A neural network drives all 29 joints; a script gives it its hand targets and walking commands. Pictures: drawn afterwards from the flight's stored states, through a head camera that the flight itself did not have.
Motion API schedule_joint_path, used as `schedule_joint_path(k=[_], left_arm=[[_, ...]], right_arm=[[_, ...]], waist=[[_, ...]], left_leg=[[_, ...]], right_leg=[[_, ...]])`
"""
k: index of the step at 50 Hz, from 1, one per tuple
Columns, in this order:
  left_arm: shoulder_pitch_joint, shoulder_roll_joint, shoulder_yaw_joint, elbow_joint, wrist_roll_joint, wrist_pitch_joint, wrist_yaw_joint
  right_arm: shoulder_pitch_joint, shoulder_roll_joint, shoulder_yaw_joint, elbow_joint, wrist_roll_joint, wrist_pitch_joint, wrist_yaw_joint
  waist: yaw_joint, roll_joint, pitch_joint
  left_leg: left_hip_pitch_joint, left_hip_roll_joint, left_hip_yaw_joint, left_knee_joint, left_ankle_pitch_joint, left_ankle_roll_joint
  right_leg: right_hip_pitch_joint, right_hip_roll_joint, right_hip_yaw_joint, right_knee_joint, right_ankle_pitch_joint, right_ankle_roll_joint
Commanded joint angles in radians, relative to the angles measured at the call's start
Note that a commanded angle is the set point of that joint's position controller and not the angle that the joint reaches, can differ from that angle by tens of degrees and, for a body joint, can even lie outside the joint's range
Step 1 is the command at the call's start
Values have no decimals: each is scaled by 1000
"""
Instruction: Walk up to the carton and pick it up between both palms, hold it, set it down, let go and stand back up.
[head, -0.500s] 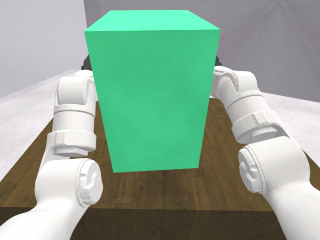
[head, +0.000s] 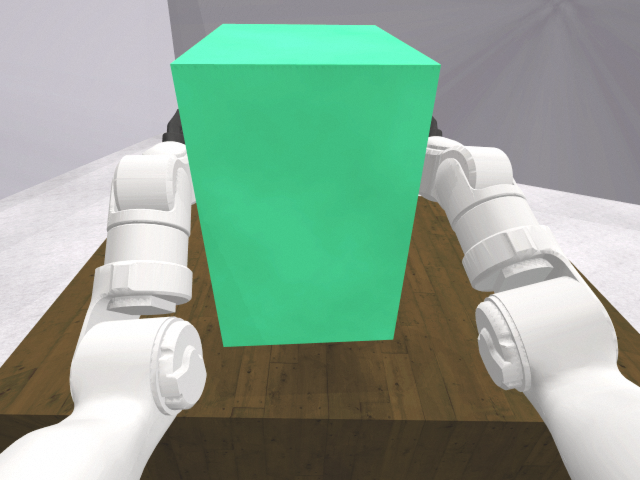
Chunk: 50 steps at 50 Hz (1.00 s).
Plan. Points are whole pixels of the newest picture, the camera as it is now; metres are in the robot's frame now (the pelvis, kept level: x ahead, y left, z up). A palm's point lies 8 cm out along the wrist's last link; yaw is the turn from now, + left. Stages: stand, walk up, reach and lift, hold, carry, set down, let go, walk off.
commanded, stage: hold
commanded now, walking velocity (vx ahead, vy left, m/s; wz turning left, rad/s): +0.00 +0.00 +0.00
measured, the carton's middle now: (304, 175) +0.38 +0.01 +0.29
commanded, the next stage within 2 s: none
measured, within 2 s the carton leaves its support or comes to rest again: neither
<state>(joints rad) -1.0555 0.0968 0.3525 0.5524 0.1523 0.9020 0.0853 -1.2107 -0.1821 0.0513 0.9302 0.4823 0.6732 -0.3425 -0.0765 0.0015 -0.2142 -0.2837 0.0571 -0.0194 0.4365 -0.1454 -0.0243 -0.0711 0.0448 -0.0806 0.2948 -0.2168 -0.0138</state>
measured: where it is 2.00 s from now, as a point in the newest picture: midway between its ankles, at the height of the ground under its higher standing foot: outside the picture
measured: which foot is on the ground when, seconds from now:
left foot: down 0.00-1.00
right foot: down 0.00-1.00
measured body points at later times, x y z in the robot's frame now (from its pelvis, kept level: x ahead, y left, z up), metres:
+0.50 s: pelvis +0.00 +0.00 +0.00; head -0.08 +0.03 +0.44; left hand +0.40 +0.15 +0.30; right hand +0.39 -0.13 +0.32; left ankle +0.05 +0.13 -0.74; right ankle -0.04 -0.10 -0.74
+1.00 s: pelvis +0.00 +0.00 +0.00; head -0.08 +0.02 +0.44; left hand +0.40 +0.15 +0.30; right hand +0.39 -0.13 +0.31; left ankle +0.05 +0.13 -0.74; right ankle -0.04 -0.10 -0.74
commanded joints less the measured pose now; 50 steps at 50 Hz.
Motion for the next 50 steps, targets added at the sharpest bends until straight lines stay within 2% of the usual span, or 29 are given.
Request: schedule_joint_path(k=[1, 2, 3, 4, 5, 6, 7, 8, 9, 10, 11, 13, 15, 16, 18, 20, 21, 23, 26, 28, 31, 32, 35, 37, 39, 41, 43, 47, 50], left_arm=[[-953, -640, -317, -120, -159, -98, -130], [-967, -640, -325, -136, -163, -104, -127], [-952, -643, -317, -130, -163, -100, -125], [-945, -659, -336, -140, -172, -98, -123], [-925, -648, -321, -116, -159, -90, -124], [-917, -642, -315, -121, -159, -89, -127], [-937, -646, -325, -139, -163, -92, -128], [-929, -643, -318, -138, -156, -92, -129], [-931, -637, -315, -142, -155, -91, -129], [-936, -653, -346, -177, -176, -92, -128], [-922, -645, -330, -148, -164, -85, -129], [-947, -641, -351, -211, -178, -92, -129], [-963, -649, -350, -186, -178, -91, -128], [-948, -651, -328, -146, -160, -87, -127], [-949, -662, -339, -150, -172, -90, -125], [-936, -649, -325, -120, -157, -88, -122], [-948, -644, -330, -135, -163, -93, -123], [-965, -652, -332, -148, -165, -97, -121], [-972, -653, -340, -178, -176, -98, -121], [-951, -636, -316, -143, -161, -90, -120], [-954, -648, -338, -170, -172, -93, -119], [-948, -657, -338, -155, -168, -90, -121], [-923, -660, -339, -133, -169, -90, -130], [-953, -649, -331, -161, -165, -99, -126], [-951, -655, -332, -142, -165, -95, -123], [-948, -653, -335, -149, -169, -96, -123], [-968, -645, -327, -159, -178, -105, -120], [-958, -637, -306, -132, -158, -95, -121], [-958, -660, -343, -151, -185, -101, -121]], right_arm=[[-991, 685, 100, -391, 152, -45, 130], [-973, 680, 91, -368, 151, -42, 134], [-987, 679, 103, -388, 159, -46, 136], [-979, 662, 93, -394, 162, -45, 135], [-968, 647, 89, -381, 161, -40, 132], [-976, 653, 99, -398, 162, -42, 129], [-974, 653, 93, -401, 163, -43, 127], [-974, 656, 102, -399, 165, -44, 128], [-962, 654, 95, -378, 162, -39, 128], [-974, 661, 113, -427, 174, -46, 128], [-972, 651, 105, -414, 168, -41, 126], [-933, 657, 108, -404, 175, -36, 124], [-943, 645, 87, -381, 166, -34, 129], [-963, 642, 85, -377, 155, -37, 136], [-1001, 651, 94, -415, 161, -49, 138], [-986, 644, 85, -373, 158, -42, 137], [-962, 649, 80, -350, 154, -38, 137], [-949, 649, 73, -326, 154, -36, 140], [-977, 661, 98, -385, 172, -44, 143], [-982, 659, 104, -381, 174, -38, 141], [-988, 668, 111, -414, 181, -43, 134], [-974, 650, 97, -394, 174, -40, 131], [-961, 636, 80, -397, 156, -43, 128], [-936, 647, 82, -352, 156, -35, 134], [-977, 655, 89, -384, 158, -43, 137], [-961, 646, 84, -372, 158, -42, 137], [-991, 673, 96, -406, 162, -48, 138], [-996, 666, 104, -383, 169, -42, 140], [-992, 662, 96, -404, 173, -49, 138]], waist=[[2, 61, -352], [-5, 78, -367], [7, 68, -395], [-15, 88, -405], [-19, 86, -378], [-9, 59, -398], [-16, 83, -400], [-7, 85, -402], [-15, 77, -397], [-18, 94, -441], [-18, 80, -410], [-33, 96, -428], [-33, 111, -391], [-15, 112, -366], [-10, 101, -416], [-9, 90, -370], [-22, 86, -375], [-23, 104, -382], [-10, 94, -446], [4, 78, -413], [-6, 74, -441], [-17, 98, -395], [-32, 94, -382], [-24, 99, -369], [-15, 99, -407], [-23, 90, -397], [-6, 72, -424], [14, 65, -395], [-16, 91, -440]], left_leg=[[305, -92, -19, -12, 192, -36], [316, -88, -20, -11, 206, -42], [330, -88, -22, -2, 236, -43], [336, -88, -26, 6, 260, -54], [341, -90, -26, 7, 261, -54], [345, -92, -24, 6, 263, -49], [339, -94, -24, 6, 259, -54], [335, -94, -22, 8, 275, -54], [341, -91, -27, 7, 275, -53], [350, -93, -27, 16, 295, -59], [354, -92, -27, 16, 297, -57], [357, -92, -28, 17, 312, -64], [330, -91, -26, 3, 248, -65], [316, -89, -24, -7, 224, -60], [316, -87, -28, 2, 241, -56], [329, -87, -28, 4, 256, -57], [331, -86, -26, -2, 241, -56], [321, -84, -27, -6, 234, -59], [345, -88, -27, 11, 284, -63], [338, -91, -26, 9, 278, -53], [357, -91, -27, 16, 302, -54], [346, -93, -27, 14, 287, -61], [327, -92, -23, 0, 240, -59], [302, -91, -24, -8, 233, -60], [322, -89, -28, -2, 243, -59], [332, -88, -28, 2, 262, -60], [327, -91, -26, 5, 254, -50], [319, -91, -21, 0, 241, -43], [345, -91, -27, 18, 286, -55]], right_leg=[[-96, 46, 67, -47, 207, 97], [-99, 47, 68, -42, 215, 94], [-84, 52, 67, -40, 243, 91], [-74, 53, 70, -38, 267, 89], [-71, 52, 70, -41, 279, 92], [-66, 52, 68, -42, 284, 97], [-68, 51, 68, -39, 283, 97], [-58, 51, 67, -35, 298, 97], [-57, 51, 66, -33, 300, 98], [-41, 51, 69, -27, 322, 98], [-52, 54, 66, -32, 322, 98], [-41, 52, 67, -21, 349, 102], [-74, 49, 67, -34, 262, 92], [-88, 50, 65, -40, 222, 87], [-68, 52, 68, -36, 231, 84], [-85, 54, 66, -43, 238, 87], [-90, 53, 64, -42, 230, 88], [-85, 53, 64, -40, 214, 81], [-64, 57, 65, -27, 274, 90], [-65, 55, 65, -34, 269, 96], [-67, 60, 68, -30, 300, 99], [-76, 55, 67, -36, 289, 95], [-77, 50, 73, -46, 258, 91], [-72, 49, 77, -40, 248, 87], [-65, 52, 69, -37, 248, 88], [-72, 56, 67, -37, 263, 90], [-73, 53, 68, -36, 259, 95], [-78, 55, 70, -37, 231, 96], [-81, 56, 72, -33, 287, 92]])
